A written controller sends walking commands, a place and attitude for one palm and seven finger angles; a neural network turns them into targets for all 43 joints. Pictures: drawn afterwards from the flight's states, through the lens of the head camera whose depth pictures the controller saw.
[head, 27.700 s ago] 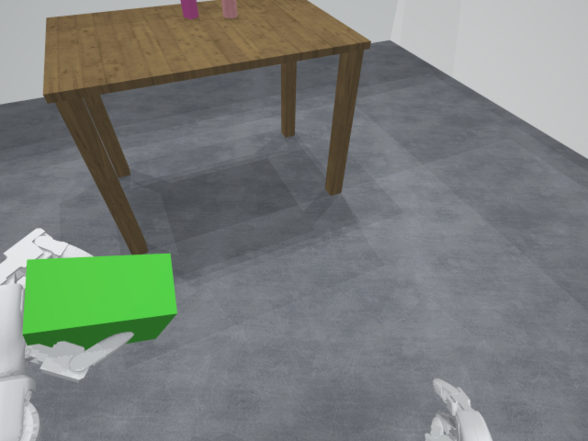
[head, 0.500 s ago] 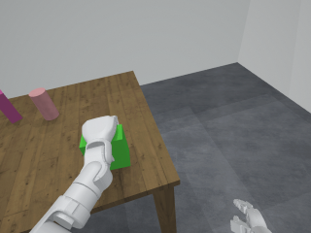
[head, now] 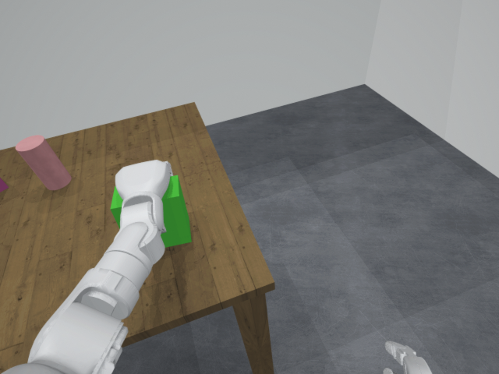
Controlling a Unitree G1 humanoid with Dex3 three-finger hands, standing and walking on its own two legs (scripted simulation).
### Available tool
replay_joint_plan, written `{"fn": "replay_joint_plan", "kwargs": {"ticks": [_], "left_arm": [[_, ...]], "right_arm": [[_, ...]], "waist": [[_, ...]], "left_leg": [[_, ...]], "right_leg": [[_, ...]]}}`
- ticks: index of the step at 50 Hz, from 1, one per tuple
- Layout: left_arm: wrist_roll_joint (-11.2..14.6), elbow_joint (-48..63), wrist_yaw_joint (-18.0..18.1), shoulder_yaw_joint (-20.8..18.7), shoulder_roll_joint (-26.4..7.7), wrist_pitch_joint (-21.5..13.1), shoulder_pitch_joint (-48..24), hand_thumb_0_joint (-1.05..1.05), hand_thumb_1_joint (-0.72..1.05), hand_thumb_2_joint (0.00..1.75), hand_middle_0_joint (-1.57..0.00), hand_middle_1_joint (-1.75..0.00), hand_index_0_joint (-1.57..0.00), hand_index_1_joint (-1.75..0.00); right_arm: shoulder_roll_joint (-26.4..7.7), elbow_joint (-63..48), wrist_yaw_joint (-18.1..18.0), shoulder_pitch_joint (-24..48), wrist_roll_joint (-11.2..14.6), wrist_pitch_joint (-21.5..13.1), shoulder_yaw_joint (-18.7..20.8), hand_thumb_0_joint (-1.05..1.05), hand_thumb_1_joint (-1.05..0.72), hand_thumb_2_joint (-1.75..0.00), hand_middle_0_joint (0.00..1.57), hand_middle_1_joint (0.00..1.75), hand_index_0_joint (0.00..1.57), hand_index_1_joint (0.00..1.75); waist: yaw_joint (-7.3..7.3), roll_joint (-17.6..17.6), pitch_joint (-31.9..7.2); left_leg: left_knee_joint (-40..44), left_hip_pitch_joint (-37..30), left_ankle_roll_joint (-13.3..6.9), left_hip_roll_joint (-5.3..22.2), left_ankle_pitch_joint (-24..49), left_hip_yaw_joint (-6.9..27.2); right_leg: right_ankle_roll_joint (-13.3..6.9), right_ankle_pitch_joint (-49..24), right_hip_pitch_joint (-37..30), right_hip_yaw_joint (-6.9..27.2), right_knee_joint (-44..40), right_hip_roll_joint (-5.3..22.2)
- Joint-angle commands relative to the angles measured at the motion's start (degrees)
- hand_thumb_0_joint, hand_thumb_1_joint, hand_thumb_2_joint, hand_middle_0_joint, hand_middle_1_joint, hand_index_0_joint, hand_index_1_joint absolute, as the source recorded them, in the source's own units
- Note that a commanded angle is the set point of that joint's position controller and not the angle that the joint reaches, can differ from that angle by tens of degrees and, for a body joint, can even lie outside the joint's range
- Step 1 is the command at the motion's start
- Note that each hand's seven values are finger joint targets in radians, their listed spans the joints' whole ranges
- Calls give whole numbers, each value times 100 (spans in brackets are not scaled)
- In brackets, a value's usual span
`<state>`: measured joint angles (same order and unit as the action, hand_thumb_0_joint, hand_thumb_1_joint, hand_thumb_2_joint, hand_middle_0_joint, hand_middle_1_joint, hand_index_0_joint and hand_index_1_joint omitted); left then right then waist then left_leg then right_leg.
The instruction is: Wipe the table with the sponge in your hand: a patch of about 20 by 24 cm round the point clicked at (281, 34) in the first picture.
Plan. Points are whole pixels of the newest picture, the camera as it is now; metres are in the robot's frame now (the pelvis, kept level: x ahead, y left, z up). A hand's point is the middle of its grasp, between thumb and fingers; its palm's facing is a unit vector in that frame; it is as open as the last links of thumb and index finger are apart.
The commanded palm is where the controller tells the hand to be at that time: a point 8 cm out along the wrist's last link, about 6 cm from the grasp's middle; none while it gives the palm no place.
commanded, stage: wipe forward along the third lane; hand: left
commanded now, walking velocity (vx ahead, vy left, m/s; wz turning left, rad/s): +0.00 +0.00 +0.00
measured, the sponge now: (157, 222) +0.38 +0.21 +0.03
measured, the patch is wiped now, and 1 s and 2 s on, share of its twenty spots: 1.00 1.00 1.00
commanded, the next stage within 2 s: wipe back along the third lane in 0.50 s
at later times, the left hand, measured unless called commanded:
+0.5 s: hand (149, 183) +0.44 +0.23 +0.08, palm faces -0.07 -0.02 -1.00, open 10.0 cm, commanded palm +0.43 +0.25 +0.11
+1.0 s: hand (144, 185) +0.43 +0.24 +0.08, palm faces +0.04 -0.03 -1.00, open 10.0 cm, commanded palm +0.38 +0.23 +0.11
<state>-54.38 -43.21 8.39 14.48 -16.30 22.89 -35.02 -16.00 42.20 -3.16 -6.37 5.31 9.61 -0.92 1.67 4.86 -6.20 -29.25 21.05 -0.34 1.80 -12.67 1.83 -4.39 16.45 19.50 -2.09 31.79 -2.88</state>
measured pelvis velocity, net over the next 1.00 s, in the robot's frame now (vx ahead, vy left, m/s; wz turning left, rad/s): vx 0.03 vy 0.05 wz -0.02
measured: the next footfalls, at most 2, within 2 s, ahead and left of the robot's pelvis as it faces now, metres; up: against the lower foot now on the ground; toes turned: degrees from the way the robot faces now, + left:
none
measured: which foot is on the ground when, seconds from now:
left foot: down 0.00-1.00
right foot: down 0.00-1.00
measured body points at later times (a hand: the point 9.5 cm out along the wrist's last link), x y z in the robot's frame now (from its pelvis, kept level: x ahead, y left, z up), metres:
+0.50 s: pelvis +0.02 +0.01 +0.00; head +0.03 -0.02 +0.45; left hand +0.44 +0.23 +0.13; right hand +0.14 -0.25 -0.13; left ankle +0.03 +0.16 -0.73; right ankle +0.00 -0.07 -0.73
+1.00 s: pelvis +0.03 +0.05 +0.01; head +0.03 +0.03 +0.45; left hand +0.43 +0.24 +0.13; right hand +0.19 -0.19 -0.12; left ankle +0.03 +0.16 -0.73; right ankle +0.00 -0.07 -0.73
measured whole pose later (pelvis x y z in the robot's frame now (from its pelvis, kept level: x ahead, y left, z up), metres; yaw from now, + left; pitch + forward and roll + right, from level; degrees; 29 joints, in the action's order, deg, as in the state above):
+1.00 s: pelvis +0.03 +0.05 +0.01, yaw -1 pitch +6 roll +0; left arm -54.5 -41.3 14.3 16.8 -13.5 29.5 -34.7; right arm -14.8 41.6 0.7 -6.0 5.4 14.4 0.0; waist 1.2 3.8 -8.1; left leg -28.2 20.1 -0.9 -0.3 -14.5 -0.2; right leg -0.6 16.2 17.0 0.2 26.9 -0.6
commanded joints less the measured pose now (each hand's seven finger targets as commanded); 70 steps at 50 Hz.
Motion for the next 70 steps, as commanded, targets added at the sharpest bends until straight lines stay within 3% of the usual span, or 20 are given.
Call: {"fn": "replay_joint_plan", "kwargs": {"ticks": [1,3,5,10,12,15,29,35,38,40,44,45,50,52,56,57,64,65,67,70], "left_arm": [[-89,27,168,-418,-1141,-67,-1562,0,10,130,-120,-160,-120,-160],[-120,-95,186,-578,-1338,-102,-1460,0,10,130,-120,-160,-120,-160],[-136,-101,172,-418,-1147,-134,-1734,0,10,130,-120,-160,-120,-160],[-170,-283,206,-467,-1294,-227,-2106,0,10,130,-120,-160,-120,-160],[-213,-547,231,-726,-1659,-236,-1921,0,10,130,-120,-160,-120,-160],[-195,-494,224,-553,-1389,-273,-2077,0,10,130,-120,-160,-120,-160],[-341,-1090,311,-826,-1884,-375,-2578,0,10,130,-120,-160,-120,-160],[-131,-603,341,-589,-1048,-352,-1428,0,10,130,-120,-160,-120,-160],[-89,-412,399,-324,-704,-127,-1380,0,10,130,-120,-160,-120,-160],[-30,-89,405,-115,-379,69,-1347,0,10,130,-120,-160,-120,-160],[60,137,414,-60,-252,491,-1000,0,10,130,-120,-160,-120,-160],[148,320,383,116,17,574,-976,0,10,130,-120,-160,-120,-160],[180,753,256,366,272,914,-794,0,10,130,-120,-160,-120,-160],[161,889,214,307,143,999,-594,0,10,130,-120,-160,-120,-160],[108,1338,98,709,491,1078,-533,0,10,130,-120,-160,-120,-160],[99,1360,99,548,324,1101,-353,0,10,130,-120,-160,-120,-160],[140,2284,-9,854,517,1222,421,0,10,130,-120,-160,-120,-160],[189,2427,-50,923,619,1233,516,0,10,130,-120,-160,-120,-160],[142,2608,-63,923,525,1310,688,0,10,130,-120,-160,-120,-160],[177,3006,-120,1043,617,1375,955,0,10,130,-120,-160,-120,-160]], "right_arm": [[-605,-797,-23,707,-2,-247,217,0,-90,-90,20,30,20,30],[-633,-784,-11,664,-11,-223,219,0,-90,-90,20,30,20,30],[-601,-796,16,628,11,-208,228,0,-90,-90,20,30,20,30],[-629,-742,9,487,1,-210,248,0,-90,-90,20,30,20,30],[-690,-685,3,398,-18,-205,246,0,-90,-90,20,30,20,30],[-645,-703,49,349,-10,-192,277,0,-90,-90,20,30,20,30],[-754,-555,87,12,-53,-133,301,0,-90,-90,20,30,20,30],[-682,-773,210,166,-51,-29,396,0,-90,-90,20,30,20,30],[-656,-784,249,385,-3,25,366,0,-90,-90,20,30,20,30],[-605,-842,274,574,24,58,374,0,-90,-90,20,30,20,30],[-608,-821,324,785,15,154,336,0,-90,-90,20,30,20,30],[-581,-894,342,894,37,180,334,0,-90,-90,20,30,20,30],[-559,-988,411,1154,38,288,283,0,-90,-90,20,30,20,30],[-560,-1030,433,1224,36,317,239,0,-90,-90,20,30,20,30],[-517,-1141,500,1363,34,372,216,0,-90,-90,20,30,20,30],[-513,-1150,521,1391,38,382,208,0,-90,-90,20,30,20,30],[-465,-1362,689,1653,46,426,138,0,-90,-90,20,30,20,30],[-437,-1412,714,1694,72,434,157,0,-90,-90,20,30,20,30],[-456,-1405,739,1773,80,441,121,0,-90,-90,20,30,20,30],[-424,-1498,786,1852,100,428,114,0,-90,-90,20,30,20,30]], "waist": [[-100,-1144,-824],[-72,-1115,-865],[-155,-994,-819],[-256,-1114,-858],[-185,-1176,-951],[-231,-1048,-1143],[-340,-874,-1242],[-127,-1061,-1575],[-133,-942,-1063],[-95,-753,-1201],[-14,-892,-1189],[-29,-845,-1215],[-17,-899,-1144],[36,-901,-1062],[11,-834,-1066],[60,-826,-1050],[128,-729,-1211],[92,-931,-1219],[119,-810,-998],[120,-881,-1111]], "left_leg": [[134,-50,-257,-329,80,-265],[111,35,-255,-338,162,-278],[145,24,-256,-327,187,-254],[123,60,-286,-314,200,-272],[91,132,-289,-325,248,-282],[79,62,-292,-320,449,-296],[41,111,-294,-289,551,-296],[41,-124,-275,-306,1099,-340],[173,-242,-276,-276,862,-322],[233,-442,-252,-274,951,-298],[257,-659,-231,-246,1149,-233],[300,-710,-218,-247,1210,-211],[312,-925,-193,-213,1428,-128],[300,-942,-190,-226,1430,-108],[242,-1109,-168,-194,1708,-58],[219,-1106,-160,-195,1743,-55],[28,-1212,-143,-204,2451,-64],[22,-1186,-139,-172,2542,-24],[32,-1139,-133,-190,2364,-51],[3,-1163,-135,-173,2524,-30]], "right_leg": [[267,-924,-489,607,-840,292],[268,-1140,-576,635,-814,300],[255,-1168,-480,580,-796,285],[293,-1229,-451,552,-816,293],[298,-1336,-554,581,-786,294],[289,-1687,-643,525,-731,295],[265,-1726,-477,417,-689,254],[219,-2510,-924,316,-610,216],[193,-1918,-557,230,-752,181],[157,-1781,-577,165,-740,167],[108,-1868,-624,70,-731,134],[101,-1822,-645,29,-716,128],[49,-1871,-655,-53,-666,109],[39,-1874,-677,-70,-650,107],[6,-1995,-660,-106,-560,95],[-3,-2040,-688,-107,-543,96],[-14,-2876,-1035,-61,-358,131],[2,-2914,-1093,-100,-326,135],[-6,-2833,-994,-41,-350,130],[1,-2960,-1133,-59,-279,130]]}}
